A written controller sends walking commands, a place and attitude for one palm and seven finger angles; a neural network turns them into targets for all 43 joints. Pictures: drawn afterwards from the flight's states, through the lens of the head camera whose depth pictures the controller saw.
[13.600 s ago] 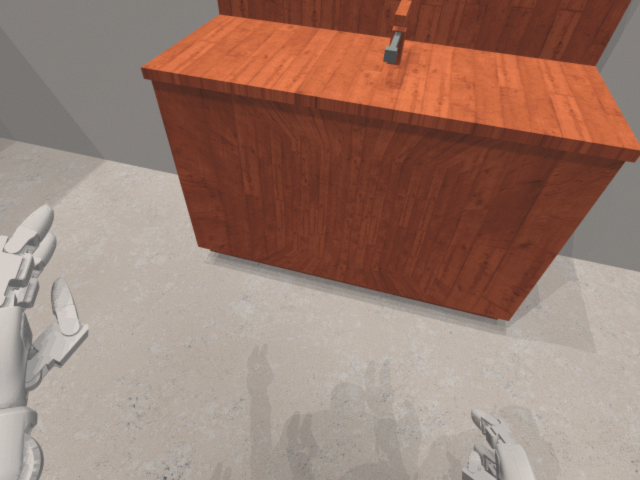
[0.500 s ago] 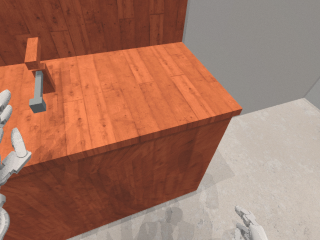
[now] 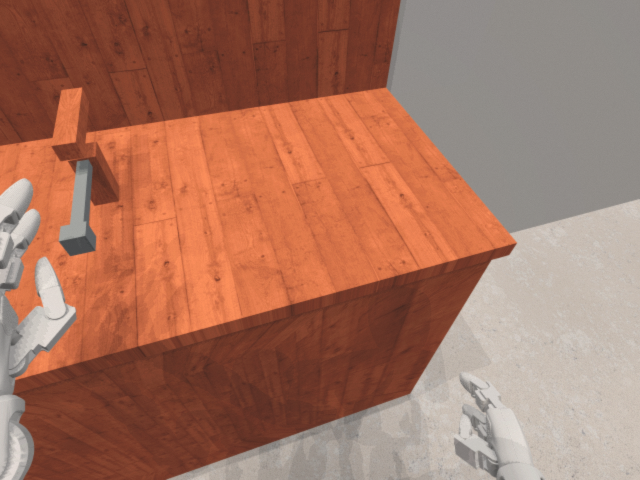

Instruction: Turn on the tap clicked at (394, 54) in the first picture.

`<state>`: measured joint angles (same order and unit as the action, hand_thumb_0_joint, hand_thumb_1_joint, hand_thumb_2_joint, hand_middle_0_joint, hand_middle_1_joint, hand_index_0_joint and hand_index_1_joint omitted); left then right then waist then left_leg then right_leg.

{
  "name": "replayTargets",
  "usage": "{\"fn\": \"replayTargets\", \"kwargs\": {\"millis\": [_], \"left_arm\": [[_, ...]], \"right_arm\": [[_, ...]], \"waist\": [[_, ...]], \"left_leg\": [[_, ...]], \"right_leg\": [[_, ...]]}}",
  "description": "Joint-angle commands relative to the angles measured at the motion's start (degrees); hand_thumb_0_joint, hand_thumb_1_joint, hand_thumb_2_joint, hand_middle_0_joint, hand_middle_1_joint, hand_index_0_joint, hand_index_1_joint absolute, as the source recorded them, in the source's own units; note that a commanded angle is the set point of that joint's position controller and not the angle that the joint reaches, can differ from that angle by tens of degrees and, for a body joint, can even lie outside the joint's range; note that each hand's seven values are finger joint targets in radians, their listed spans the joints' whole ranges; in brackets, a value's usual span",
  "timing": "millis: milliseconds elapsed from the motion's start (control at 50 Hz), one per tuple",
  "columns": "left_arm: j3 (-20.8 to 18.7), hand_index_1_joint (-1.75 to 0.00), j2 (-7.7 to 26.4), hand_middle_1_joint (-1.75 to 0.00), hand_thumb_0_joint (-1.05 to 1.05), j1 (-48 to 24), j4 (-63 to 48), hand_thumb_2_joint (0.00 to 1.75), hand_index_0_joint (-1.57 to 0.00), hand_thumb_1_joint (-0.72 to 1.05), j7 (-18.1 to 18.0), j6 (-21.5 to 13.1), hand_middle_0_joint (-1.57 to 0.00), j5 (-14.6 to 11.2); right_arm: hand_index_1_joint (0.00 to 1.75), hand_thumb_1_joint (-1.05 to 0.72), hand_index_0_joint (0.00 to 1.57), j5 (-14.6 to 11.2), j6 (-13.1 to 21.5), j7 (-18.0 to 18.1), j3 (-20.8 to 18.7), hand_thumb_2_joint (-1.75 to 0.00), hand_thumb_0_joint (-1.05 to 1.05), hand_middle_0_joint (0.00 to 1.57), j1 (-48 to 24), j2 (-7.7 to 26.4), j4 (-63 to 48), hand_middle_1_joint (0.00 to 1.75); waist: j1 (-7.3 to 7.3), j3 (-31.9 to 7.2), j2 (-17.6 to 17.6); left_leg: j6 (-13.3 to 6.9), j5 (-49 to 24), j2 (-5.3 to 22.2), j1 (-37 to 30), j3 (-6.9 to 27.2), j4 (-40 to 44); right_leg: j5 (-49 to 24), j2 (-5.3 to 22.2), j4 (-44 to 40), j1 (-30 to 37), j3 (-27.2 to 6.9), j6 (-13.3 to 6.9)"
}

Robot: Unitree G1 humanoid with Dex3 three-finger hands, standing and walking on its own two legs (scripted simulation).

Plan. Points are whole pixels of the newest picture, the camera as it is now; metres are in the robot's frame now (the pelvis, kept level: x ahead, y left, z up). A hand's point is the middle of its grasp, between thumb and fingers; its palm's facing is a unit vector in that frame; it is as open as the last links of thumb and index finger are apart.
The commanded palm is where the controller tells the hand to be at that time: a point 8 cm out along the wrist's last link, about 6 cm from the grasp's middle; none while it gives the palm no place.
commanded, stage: shuffle to correct the standing spot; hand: left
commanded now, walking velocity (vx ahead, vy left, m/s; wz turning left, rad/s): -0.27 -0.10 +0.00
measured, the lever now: (78, 238) +0.34 +0.32 +0.11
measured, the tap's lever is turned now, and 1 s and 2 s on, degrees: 0 0 0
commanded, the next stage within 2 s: come to a stop and stand still in 0.46 s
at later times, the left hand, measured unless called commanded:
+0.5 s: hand (68, 386) +0.16 +0.21 +0.17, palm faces +0.36 -0.85 -0.39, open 7.4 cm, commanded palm +0.10 +0.26 +0.18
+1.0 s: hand out of the picture +0.04 +0.23 +0.17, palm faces +0.39 -0.82 -0.42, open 7.4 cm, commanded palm -0.02 +0.27 +0.18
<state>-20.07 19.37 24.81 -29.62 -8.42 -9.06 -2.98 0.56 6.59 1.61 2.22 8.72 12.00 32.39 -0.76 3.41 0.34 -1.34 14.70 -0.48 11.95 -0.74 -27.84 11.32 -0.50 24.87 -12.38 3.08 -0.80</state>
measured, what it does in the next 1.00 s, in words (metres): walks backwards: right foot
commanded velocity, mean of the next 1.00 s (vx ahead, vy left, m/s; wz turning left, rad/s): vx -0.09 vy -0.06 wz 0.00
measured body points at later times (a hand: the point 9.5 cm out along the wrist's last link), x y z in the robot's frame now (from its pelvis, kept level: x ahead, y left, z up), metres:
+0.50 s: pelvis -0.06 -0.02 +0.00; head -0.03 -0.02 +0.45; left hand +0.13 +0.26 +0.19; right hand +0.13 -0.23 -0.08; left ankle +0.00 +0.10 -0.74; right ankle +0.02 -0.11 -0.74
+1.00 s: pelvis -0.17 -0.01 -0.02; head -0.17 -0.01 +0.43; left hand +0.02 +0.27 +0.20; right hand -0.01 -0.24 -0.11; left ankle -0.05 +0.10 -0.70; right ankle -0.16 -0.08 -0.74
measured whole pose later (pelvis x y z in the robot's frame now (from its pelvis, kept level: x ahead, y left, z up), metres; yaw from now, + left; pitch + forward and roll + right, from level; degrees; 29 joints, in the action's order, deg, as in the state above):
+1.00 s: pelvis -0.17 -0.01 -0.02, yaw +1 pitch -3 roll +0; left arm -22.3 22.8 24.9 -30.9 -6.6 -7.3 -3.1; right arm -0.6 3.3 1.0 0.3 11.6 10.6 34.5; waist 1.7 3.2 0.7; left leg 0.9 21.8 0.6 32.2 -1.0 -50.5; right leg 18.5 -3.6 34.8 -13.5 4.9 -6.1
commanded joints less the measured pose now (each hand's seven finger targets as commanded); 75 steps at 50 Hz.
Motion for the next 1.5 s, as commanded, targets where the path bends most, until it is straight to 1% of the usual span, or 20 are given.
{"fn": "replayTargets", "kwargs": {"millis": [0, 180, 380, 540, 680, 780, 800, 900, 920, 940, 980, 1060, 1160, 1180, 1220, 1240, 1340, 1360, 1400, 1480], "left_arm": [[-5.67, -0.3, 7.49, -0.3, 0.0, 1.58, -8.63, 0.9, -0.2, 0.9, -0.43, -2.25, -0.2, -0.5], [-5.37, -0.3, 10.07, -0.3, 0.0, -5.53, -14.23, 0.9, -0.2, 0.9, -0.1, -1.47, -0.2, -0.83], [-7.72, -0.3, 10.8, -0.3, 0.0, 1.17, -13.77, 0.9, -0.2, 0.9, 0.22, -2.38, -0.2, -1.3], [-6.78, -0.3, 11.0, -0.3, 0.0, 1.22, -14.3, 0.9, -0.2, 0.9, -1.09, -3.77, -0.2, -1.08], [-7.1, -0.3, 11.94, -0.3, 0.0, -1.65, -15.84, 0.9, -0.2, 0.9, -3.17, -1.87, -0.2, -0.11], [-7.82, -0.3, 12.92, -0.3, 0.0, -8.83, -13.47, 0.9, -0.2, 0.9, -1.72, -0.85, -0.2, 1.53], [-7.82, -0.3, 12.67, -0.3, 0.0, -9.23, -10.47, 0.9, -0.2, 0.9, -0.84, -0.75, -0.2, 1.91], [-6.88, -0.3, 11.3, -0.3, 0.0, 2.91, -7.67, 0.9, -0.2, 0.9, 0.92, -0.87, -0.2, 0.39], [-8.02, -0.3, 13.06, -0.3, 0.0, 4.18, -10.6, 0.9, -0.2, 0.9, 1.52, -0.95, -0.2, -0.11], [-8.84, -0.3, 14.07, -0.3, 0.0, 1.49, -15.52, 0.9, -0.2, 0.9, 1.73, -1.25, -0.2, -0.79], [-7.87, -0.3, 11.85, -0.3, 0.0, -2.2, -14.26, 0.9, -0.2, 0.9, 2.72, -1.98, -0.2, -1.28], [-6.42, -0.3, 11.51, -0.3, 0.0, -5.33, -9.9, 0.9, -0.2, 0.9, 0.99, -3.01, -0.2, -0.61], [-3.55, -0.3, 9.08, -0.3, 0.0, -11.1, -9.75, 0.9, -0.2, 0.9, -1.58, -3.05, -0.2, 0.24], [-3.06, -0.3, 8.39, -0.3, 0.0, -10.46, -10.62, 0.9, -0.2, 0.9, -1.56, -2.81, -0.2, -0.26], [-2.6, -0.3, 8.65, -0.3, 0.0, -10.94, -15.32, 0.9, -0.2, 0.9, -1.75, -2.96, -0.2, 0.11], [-4.02, -0.3, 9.92, -0.3, 0.0, -10.66, -15.06, 0.9, -0.2, 0.9, -1.65, -3.01, -0.2, 0.38], [-8.2, -0.3, 11.95, -0.3, 0.0, -2.17, -13.7, 0.9, -0.2, 0.9, -1.2, -1.34, -0.2, 0.56], [-8.96, -0.3, 12.66, -0.3, 0.0, 0.08, -12.01, 0.9, -0.2, 0.9, -1.22, -1.3, -0.2, 0.36], [-8.62, -0.3, 13.2, -0.3, 0.0, 0.44, -11.17, 0.9, -0.2, 0.9, -0.58, -1.05, -0.2, -0.04], [-10.04, -0.3, 13.11, -0.3, 0.0, 1.98, -10.14, 0.9, -0.2, 0.9, 0.04, -1.87, -0.2, -0.82]], "right_arm": [[0.3, -0.9, 0.2, -0.58, 1.37, 0.84, -2.78, -0.9, 0.0, 0.2, -3.79, 6.38, -8.96, 0.3], [0.3, -0.9, 0.2, -0.77, 0.03, 2.08, -2.33, -0.9, 0.0, 0.2, -5.74, 5.79, -10.3, 0.3], [0.3, -0.9, 0.2, -0.69, -2.12, 1.15, -3.18, -0.9, 0.0, 0.2, -5.28, 5.29, -10.27, 0.3], [0.3, -0.9, 0.2, -1.08, -3.28, 0.88, -4.05, -0.9, 0.0, 0.2, -3.22, 4.63, -8.17, 0.3], [0.3, -0.9, 0.2, -0.75, -0.74, 3.56, -3.51, -0.9, 0.0, 0.2, -2.2, 6.7, -6.83, 0.3], [0.3, -0.9, 0.2, -1.07, 0.48, 3.27, -3.41, -0.9, 0.0, 0.2, -7.29, 6.35, -8.5, 0.3], [0.3, -0.9, 0.2, -1.04, 0.5, 2.6, -3.97, -0.9, 0.0, 0.2, -6.85, 5.41, -8.2, 0.3], [0.3, -0.9, 0.2, -0.95, 0.85, 0.3, -5.11, -0.9, 0.0, 0.2, -5.16, 5.7, -8.22, 0.3], [0.3, -0.9, 0.2, -1.07, -0.05, 0.03, -5.47, -0.9, 0.0, 0.2, -4.26, 5.41, -7.66, 0.3], [0.3, -0.9, 0.2, -1.78, -0.89, -0.27, -5.35, -0.9, 0.0, 0.2, -5.36, 6.08, -8.09, 0.3], [0.3, -0.9, 0.2, -1.33, -0.52, -1.05, -4.22, -0.9, 0.0, 0.2, -4.41, 5.8, -5.66, 0.3], [0.3, -0.9, 0.2, -1.47, 1.16, 0.38, -4.43, -0.9, 0.0, 0.2, -3.26, 5.83, -4.78, 0.3], [0.3, -0.9, 0.2, -0.21, 4.27, 2.45, -4.17, -0.9, 0.0, 0.2, -3.0, 5.83, -4.45, 0.3], [0.3, -0.9, 0.2, -0.21, 4.7, 2.89, -4.56, -0.9, 0.0, 0.2, -3.05, 6.56, -5.09, 0.3], [0.3, -0.9, 0.2, -0.75, 3.94, 2.5, -4.63, -0.9, 0.0, 0.2, -2.38, 7.57, -7.14, 0.3], [0.3, -0.9, 0.2, -0.81, 3.9, 2.24, -4.66, -0.9, 0.0, 0.2, -2.23, 6.64, -7.15, 0.3], [0.3, -0.9, 0.2, -0.82, 3.42, 0.71, -3.91, -0.9, 0.0, 0.2, -5.78, 6.04, -7.62, 0.3], [0.3, -0.9, 0.2, -0.82, 3.23, 0.68, -4.09, -0.9, 0.0, 0.2, -5.64, 5.81, -7.68, 0.3], [0.3, -0.9, 0.2, -1.35, 1.96, 0.41, -4.94, -0.9, 0.0, 0.2, -5.24, 5.51, -8.4, 0.3], [0.3, -0.9, 0.2, -1.28, 0.1, -0.75, -4.16, -0.9, 0.0, 0.2, -2.99, 5.51, -6.13, 0.3]], "waist": [[0.26, -11.89, 1.98], [-0.52, -11.83, 6.45], [-0.27, -10.6, 3.83], [1.47, -9.34, -2.54], [1.77, -10.92, 3.06], [-0.72, -3.52, 16.99], [-0.94, -2.05, 16.62], [-1.5, -4.22, 2.9], [-0.75, -3.51, -10.96], [0.22, -1.16, -16.53], [1.69, -4.06, -4.86], [2.0, -1.1, 0.26], [0.24, -7.2, -2.71], [0.77, -7.74, 1.31], [1.16, -6.64, 16.37], [1.46, -4.46, 12.26], [-0.38, -4.06, 9.41], [-0.61, -4.78, 3.06], [-0.05, -4.51, -14.2], [1.02, -3.36, -0.94]], "left_leg": [[1.97, -25.09, 4.81, -2.19, 2.55, 3.21], [2.54, -27.07, 5.63, -2.48, 2.5, 6.48], [2.23, -8.27, 5.44, 6.01, 1.96, 7.24], [3.03, 3.62, 1.52, -1.55, -0.57, -6.42], [2.21, 10.89, 1.6, -4.45, 1.28, -3.18], [-2.21, 39.06, 12.7, 33.51, 16.63, 25.38], [-2.55, 37.23, 12.99, 36.03, 14.89, 25.76], [1.35, 22.53, 4.37, 16.93, 3.36, 0.1], [2.68, 14.02, -0.92, 14.65, -3.56, -23.39], [2.97, 9.83, -1.69, 19.77, -1.4, -41.73], [3.64, 4.3, 0.45, 23.73, 1.97, -48.4], [1.76, 3.91, 4.89, 20.64, 2.83, -31.98], [-0.87, 7.0, 0.94, -4.12, -4.27, -0.23], [-1.82, 6.65, 2.68, -10.0, -1.26, 5.72], [-8.68, 0.16, 18.67, -18.65, 21.61, 11.44], [-10.94, -7.34, 20.35, -17.15, 22.57, 12.42], [-4.57, 3.02, 12.21, 6.75, 5.19, 3.06], [-3.11, 6.86, 8.58, 12.89, 1.84, -5.61], [0.57, 15.28, 0.52, 22.17, -2.41, -32.3], [1.67, 9.36, 5.15, 18.31, 2.77, -33.03]], "right_leg": [[-20.82, 3.71, -1.27, 7.83, -3.36, -0.05], [-18.15, 1.43, -2.6, 6.84, -3.12, 1.65], [-11.03, 1.84, -6.06, 6.05, -5.08, 1.36], [14.27, 7.38, -17.2, -14.41, -7.42, -1.15], [23.15, 5.92, -10.61, -16.51, -5.16, -0.35], [8.63, -3.73, 29.57, 10.51, 0.38, 3.44], [9.28, -4.18, 36.18, 10.39, 0.76, 3.11], [18.62, -1.65, -2.15, 5.65, 0.4, -3.09], [20.12, 7.28, -11.52, -2.28, -10.1, -7.13], [27.19, 18.76, -19.53, -10.27, -27.27, -11.74], [25.27, 18.31, -18.27, -10.16, -23.55, -10.91], [20.51, 15.75, -14.79, -6.2, -20.34, -10.1], [17.93, 10.56, -5.52, -4.87, -12.86, -7.02], [14.77, 7.73, 1.94, -6.67, -10.51, -5.06], [15.62, -0.04, 22.06, -23.06, -1.38, 0.26], [16.39, -0.72, 28.44, -26.17, -1.71, 0.64], [7.37, 0.29, 5.66, 3.76, 1.13, 0.18], [8.26, 1.33, 0.92, 10.97, -3.53, -1.06], [22.72, 18.44, -12.89, 8.75, -34.09, -9.66], [18.77, 16.62, -11.45, -1.53, -23.45, -10.2]]}}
